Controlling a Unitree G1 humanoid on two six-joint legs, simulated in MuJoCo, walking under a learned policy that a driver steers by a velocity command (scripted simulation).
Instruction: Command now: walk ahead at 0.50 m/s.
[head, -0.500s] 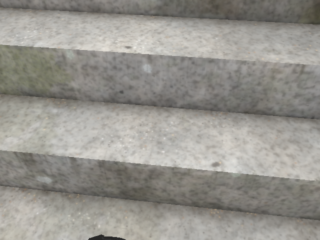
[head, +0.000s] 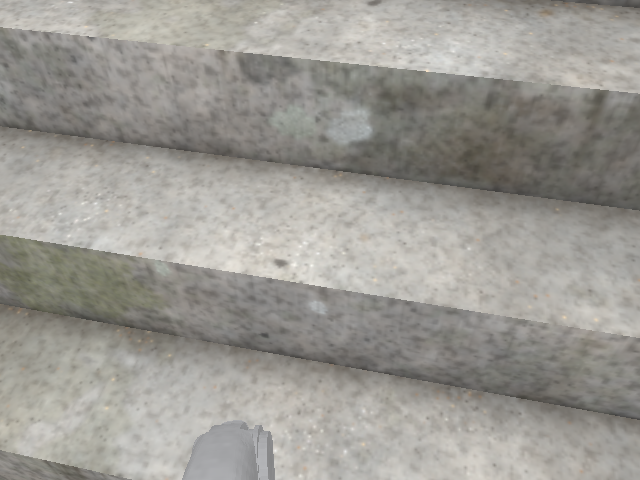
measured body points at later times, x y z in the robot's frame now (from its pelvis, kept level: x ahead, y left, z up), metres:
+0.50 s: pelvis +0.22 +0.01 +0.19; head +0.21 +0.00 +0.64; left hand +0.42 +0.15 +0.07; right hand +0.15 -0.16 +0.03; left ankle +0.19 +0.10 -0.55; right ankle +0.30 -0.15 -0.22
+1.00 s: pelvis +0.43 -0.10 +0.38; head +0.42 -0.10 +0.83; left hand +0.38 +0.11 +0.23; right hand +0.52 -0.35 +0.27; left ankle +0.55 +0.00 -0.01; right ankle +0.34 -0.16 -0.35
